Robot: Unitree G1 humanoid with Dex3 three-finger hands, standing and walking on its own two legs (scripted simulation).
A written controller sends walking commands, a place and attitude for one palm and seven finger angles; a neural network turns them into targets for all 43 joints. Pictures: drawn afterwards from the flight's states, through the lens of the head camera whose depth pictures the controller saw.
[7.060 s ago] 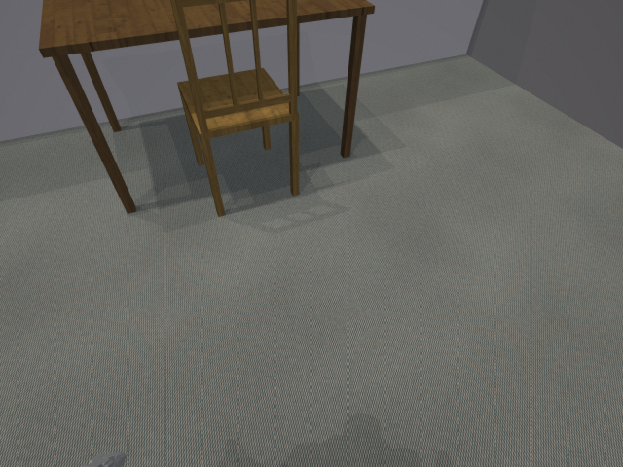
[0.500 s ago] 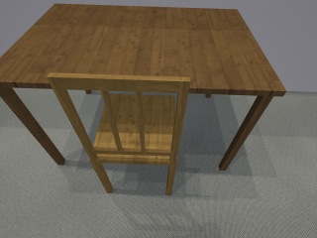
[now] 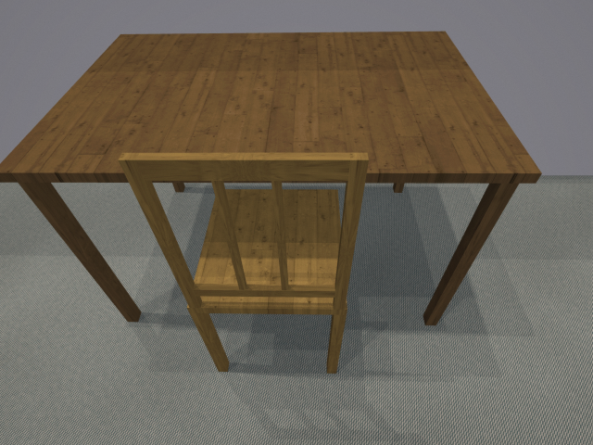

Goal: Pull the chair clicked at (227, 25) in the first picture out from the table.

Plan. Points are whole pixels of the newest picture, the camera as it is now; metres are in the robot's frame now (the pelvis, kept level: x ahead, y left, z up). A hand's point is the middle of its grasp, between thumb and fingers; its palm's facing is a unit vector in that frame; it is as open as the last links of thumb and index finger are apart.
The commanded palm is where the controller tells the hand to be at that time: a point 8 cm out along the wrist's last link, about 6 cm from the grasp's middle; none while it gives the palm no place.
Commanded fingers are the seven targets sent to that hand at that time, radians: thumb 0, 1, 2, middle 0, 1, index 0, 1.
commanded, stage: look again from close up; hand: left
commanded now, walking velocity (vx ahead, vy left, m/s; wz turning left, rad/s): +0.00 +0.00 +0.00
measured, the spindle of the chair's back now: (232, 241) +0.49 +0.17 -0.08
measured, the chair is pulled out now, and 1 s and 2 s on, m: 0.00 0.00 0.00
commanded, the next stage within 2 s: raise the hand toward the chair's back in 1.06 s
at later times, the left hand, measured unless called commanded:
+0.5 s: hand out of the picture +0.05 +0.16 -0.17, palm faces +0.02 -0.98 -0.21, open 7.3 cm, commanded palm none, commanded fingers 0.00 0.90 0.90 -0.20 -0.30 -0.20 -0.30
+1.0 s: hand out of the picture +0.05 +0.15 -0.17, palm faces +0.03 -0.98 -0.20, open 7.3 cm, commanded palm none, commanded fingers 0.00 0.90 0.90 -0.20 -0.30 -0.20 -0.30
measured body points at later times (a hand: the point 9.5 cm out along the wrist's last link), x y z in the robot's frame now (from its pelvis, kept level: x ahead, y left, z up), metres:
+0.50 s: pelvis +0.04 -0.02 +0.00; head +0.05 -0.03 +0.45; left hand +0.05 +0.21 -0.15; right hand +0.04 -0.23 -0.16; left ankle -0.01 +0.07 -0.74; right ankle +0.06 -0.15 -0.74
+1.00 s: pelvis +0.05 -0.03 +0.00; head +0.06 -0.03 +0.45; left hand +0.05 +0.20 -0.15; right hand +0.04 -0.24 -0.16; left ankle -0.01 +0.07 -0.74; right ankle +0.06 -0.15 -0.74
